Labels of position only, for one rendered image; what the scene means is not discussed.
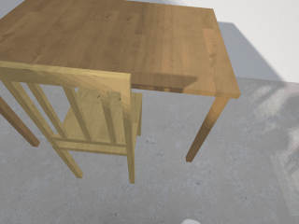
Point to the table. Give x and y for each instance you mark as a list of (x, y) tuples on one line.
[(164, 47)]

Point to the chair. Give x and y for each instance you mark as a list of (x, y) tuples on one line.
[(104, 116)]

